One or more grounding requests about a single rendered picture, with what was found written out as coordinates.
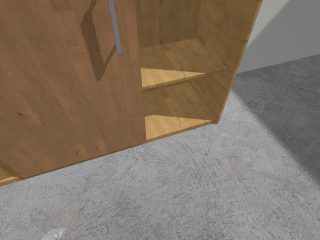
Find handle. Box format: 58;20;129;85
108;0;122;54

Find wardrobe door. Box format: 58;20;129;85
0;159;19;180
0;0;147;178

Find robot left hand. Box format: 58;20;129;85
40;228;66;240

